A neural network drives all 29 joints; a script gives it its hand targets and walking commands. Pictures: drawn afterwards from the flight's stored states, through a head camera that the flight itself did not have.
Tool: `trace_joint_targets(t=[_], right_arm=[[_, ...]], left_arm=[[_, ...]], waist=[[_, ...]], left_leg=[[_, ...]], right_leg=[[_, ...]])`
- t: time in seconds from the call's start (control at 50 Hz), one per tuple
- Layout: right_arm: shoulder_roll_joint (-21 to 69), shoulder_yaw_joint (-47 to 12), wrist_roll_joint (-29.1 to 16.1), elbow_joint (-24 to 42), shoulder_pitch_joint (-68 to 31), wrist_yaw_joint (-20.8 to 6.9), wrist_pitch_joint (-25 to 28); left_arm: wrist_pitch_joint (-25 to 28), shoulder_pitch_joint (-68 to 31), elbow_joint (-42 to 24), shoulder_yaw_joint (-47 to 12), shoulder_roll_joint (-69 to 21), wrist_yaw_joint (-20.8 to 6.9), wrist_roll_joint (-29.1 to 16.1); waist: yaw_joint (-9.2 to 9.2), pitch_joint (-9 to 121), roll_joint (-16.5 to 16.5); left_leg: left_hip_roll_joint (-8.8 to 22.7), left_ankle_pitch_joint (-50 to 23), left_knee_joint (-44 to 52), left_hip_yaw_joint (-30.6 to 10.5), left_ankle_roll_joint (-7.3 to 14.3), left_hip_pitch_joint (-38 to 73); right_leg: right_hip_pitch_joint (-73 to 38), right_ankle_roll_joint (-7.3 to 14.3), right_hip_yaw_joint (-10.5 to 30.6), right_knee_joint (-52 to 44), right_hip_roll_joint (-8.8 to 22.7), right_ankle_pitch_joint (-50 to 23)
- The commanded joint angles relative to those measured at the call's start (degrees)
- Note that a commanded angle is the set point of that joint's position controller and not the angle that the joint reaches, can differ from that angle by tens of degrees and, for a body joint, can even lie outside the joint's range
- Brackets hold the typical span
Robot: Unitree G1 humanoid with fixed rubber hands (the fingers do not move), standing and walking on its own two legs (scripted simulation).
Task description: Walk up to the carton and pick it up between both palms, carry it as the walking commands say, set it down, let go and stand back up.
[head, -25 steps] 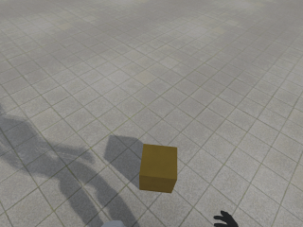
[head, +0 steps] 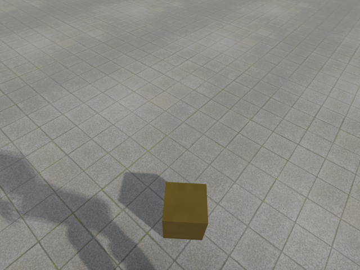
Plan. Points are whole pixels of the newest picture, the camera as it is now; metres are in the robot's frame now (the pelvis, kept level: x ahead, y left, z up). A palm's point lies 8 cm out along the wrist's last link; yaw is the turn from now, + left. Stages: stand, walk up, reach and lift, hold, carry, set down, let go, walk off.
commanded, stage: walk up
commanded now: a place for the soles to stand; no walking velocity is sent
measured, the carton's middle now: (184, 211) +0.50 -0.03 -0.64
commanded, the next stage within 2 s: reach and lift in 1.56 s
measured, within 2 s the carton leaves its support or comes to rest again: neither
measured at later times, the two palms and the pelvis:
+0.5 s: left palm (98, 230) +0.22 +0.22 -0.12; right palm out of the picture +0.10 -0.25 -0.14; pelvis +0.09 -0.01 -0.01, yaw -1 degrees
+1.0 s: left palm out of the picture +0.12 +0.24 -0.12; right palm out of the picture +0.09 -0.26 -0.13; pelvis +0.08 -0.01 +0.00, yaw +0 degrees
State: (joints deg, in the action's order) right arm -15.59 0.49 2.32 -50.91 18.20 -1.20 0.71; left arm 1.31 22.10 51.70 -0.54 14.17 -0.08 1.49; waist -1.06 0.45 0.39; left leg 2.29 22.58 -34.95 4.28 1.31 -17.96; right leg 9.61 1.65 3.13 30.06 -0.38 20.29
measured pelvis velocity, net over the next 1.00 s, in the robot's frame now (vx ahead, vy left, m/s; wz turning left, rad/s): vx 0.08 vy -0.01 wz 0.00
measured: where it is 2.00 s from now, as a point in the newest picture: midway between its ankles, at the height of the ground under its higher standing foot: outside the picture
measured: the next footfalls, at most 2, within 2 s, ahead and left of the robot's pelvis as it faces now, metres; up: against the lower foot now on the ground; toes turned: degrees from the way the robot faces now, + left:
right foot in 0.34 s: +0.16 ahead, -0.13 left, +0.00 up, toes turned +11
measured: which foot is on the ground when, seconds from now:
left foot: down 0.00-1.00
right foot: down 0.00-0.08, up 0.10-0.32, down 0.34-1.00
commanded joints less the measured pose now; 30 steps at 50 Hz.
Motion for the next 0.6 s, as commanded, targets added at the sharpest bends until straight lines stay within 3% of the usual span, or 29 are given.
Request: trace_joint_targets(t=[0.0,0.02,0.04,0.06,0.08,0.1,0.12,0.16,0.2,0.24,0.28,0.3,0.32,0.34,0.36,0.38,0.4,0.44,0.46,0.5,0.58], right_arm=[[-2.36,0.96,0.20,4.74,-0.52,-0.13,1.67],[-2.99,1.22,0.21,4.29,2.31,0.17,2.04],[-4.61,1.60,0.28,3.87,5.49,0.55,2.50],[-7.82,2.29,-0.07,3.28,9.76,1.03,2.88],[-11.68,3.37,-0.45,1.99,14.15,1.52,2.55],[-11.21,3.34,-0.24,1.71,15.13,2.10,2.28],[-10.09,3.14,0.06,1.92,13.57,2.42,2.21],[-6.88,1.97,0.34,2.67,9.39,2.45,2.39],[-5.09,0.81,0.19,2.74,5.49,2.26,2.58],[-5.17,-0.01,-0.62,2.49,4.33,2.04,1.97],[-5.75,-0.81,-1.59,2.13,3.04,1.63,0.94],[-5.09,-1.34,-1.83,2.20,3.09,1.41,0.63],[-3.83,-2.02,-1.61,2.82,3.61,1.30,0.49],[-1.87,-2.74,-1.48,2.96,6.73,1.69,0.09],[-1.72,-2.51,-1.80,2.22,8.90,2.26,-0.78],[-2.72,-2.19,-1.57,2.15,8.59,2.59,-1.18],[-3.44,-2.05,-1.17,2.07,8.53,2.62,-1.14],[-5.48,-1.53,-1.33,1.56,6.92,2.29,-0.44],[-5.85,-1.42,-1.63,1.52,6.02,2.17,-0.08],[-5.54,-1.41,-1.85,1.23,4.95,2.15,0.27],[-4.78,-1.36,-1.98,0.40,3.15,2.18,-0.19]], left_arm=[[0.16,-0.64,-2.26,2.68,10.67,0.35,-0.13],[0.01,-1.87,-2.70,2.34,9.77,-0.01,-0.36],[-0.01,-3.06,-3.55,1.75,8.17,-0.38,-0.54],[0.14,-3.75,-4.92,0.93,5.57,-0.76,0.00],[0.36,-1.80,-6.13,0.98,4.82,-0.46,1.25],[0.27,-3.31,-7.23,1.45,6.07,-0.07,2.05],[0.37,-3.73,-7.89,1.42,5.29,0.05,2.03],[0.75,-2.67,-7.84,1.45,4.10,-0.15,1.93],[0.88,-1.23,-7.02,0.65,1.79,-0.37,1.21],[0.62,-1.18,-6.75,0.30,0.72,0.03,0.63],[0.33,-1.19,-6.13,0.56,1.07,0.64,0.43],[0.33,-1.98,-6.34,1.18,3.18,0.92,0.78],[0.35,-1.57,-6.29,2.08,6.40,1.18,0.81],[0.04,-2.56,-6.75,2.25,8.40,1.32,0.00],[-0.73,-4.22,-6.84,2.04,8.91,1.40,-0.81],[-1.44,-7.59,-7.05,1.92,9.04,1.57,-1.06],[-2.00,-10.62,-7.14,1.50,8.25,1.64,-0.99],[-1.98,-11.85,-6.25,0.34,6.17,1.20,-1.00],[-1.66,-11.53,-5.44,-0.08,5.52,0.98,-0.99],[-1.02,-10.82,-3.83,-0.29,5.46,0.75,-1.09],[-0.89,-12.02,-2.31,-0.30,5.91,0.72,-1.20]], waist=[[1.14,-9.24,-6.48],[2.86,-8.25,-5.54],[4.65,-7.16,-2.11],[6.51,-6.81,5.97],[6.84,-4.89,10.16],[6.76,-7.50,4.67],[5.73,-8.40,2.72],[3.39,-6.82,4.94],[1.22,-3.43,6.89],[0.67,-1.21,8.49],[-0.64,-0.85,7.08],[-0.93,-0.46,5.53],[-0.88,1.78,2.14],[0.55,3.65,-2.80],[0.96,4.02,-5.07],[1.44,1.78,-6.10],[2.03,-0.68,-5.98],[1.51,-2.74,-3.50],[1.11,-1.51,-2.59],[0.84,1.29,-1.70],[1.24,0.77,-1.24]], left_leg=[[-0.57,0.21,1.86,-0.47,0.20,-1.52],[-0.87,-1.22,4.30,-0.99,0.30,5.44],[1.44,-0.66,7.82,-5.91,1.11,13.37],[9.49,6.43,16.75,-19.62,3.74,18.96],[19.84,5.53,21.18,-31.89,9.18,21.23],[22.99,-0.70,21.56,-34.18,12.56,18.72],[22.87,-6.51,21.15,-30.89,13.88,16.82],[18.42,-18.49,19.80,-20.41,12.27,14.76],[12.42,-37.05,14.12,-8.71,9.03,10.02],[10.74,-46.80,8.77,-4.65,7.80,7.07],[9.39,-43.32,4.39,-3.28,5.62,2.87],[8.18,-37.11,2.77,-3.43,3.57,-0.11],[6.06,-25.62,0.51,-3.23,1.66,-2.89],[1.93,-9.76,-2.93,-2.22,-0.36,-0.64],[0.15,-1.29,-3.91,-2.92,-1.06,3.38],[0.23,-0.25,-1.34,-3.13,-1.07,3.80],[1.14,-3.05,3.02,-3.87,-0.93,4.27],[3.46,-13.24,7.79,-5.94,-0.23,4.43],[4.06,-18.22,7.75,-6.04,0.07,4.41],[4.43,-22.09,7.10,-5.54,0.31,5.96],[4.16,-16.17,8.49,-4.92,0.12,6.49]], right_leg=[[8.38,9.21,16.71,-14.83,12.24,21.44],[13.07,7.37,12.92,-11.09,9.95,20.01],[19.75,4.77,7.89,-4.74,6.02,17.01],[27.23,1.50,0.53,9.28,-0.71,9.90],[30.77,-0.07,-3.65,20.16,-1.68,13.26],[32.37,-0.16,-1.47,25.80,0.71,14.57],[32.18,-0.40,-0.46,26.39,2.62,12.12],[27.38,-1.16,-0.19,22.67,4.40,8.16],[16.39,-1.57,-3.13,15.57,2.19,1.41],[9.27,-0.86,-5.66,11.35,-0.05,-6.79],[1.70,0.77,-6.51,2.33,-0.35,-18.57],[-2.64,1.90,-4.59,1.02,1.55,-24.30],[-6.98,3.54,0.13,2.06,6.76,-33.82],[-4.76,7.33,7.35,0.26,14.47,-40.71],[-0.01,10.53,10.91,-2.53,17.51,-36.81],[2.75,10.33,10.30,-4.06,16.60,-28.69],[5.09,8.42,8.02,-4.18,14.28,-23.52],[4.79,4.36,2.73,-1.02,8.74,-24.87],[2.40,3.47,1.25,0.67,7.73,-27.88],[-0.10,3.30,0.72,1.34,7.89,-31.68],[0.72,3.48,1.16,-0.76,8.46,-28.66]])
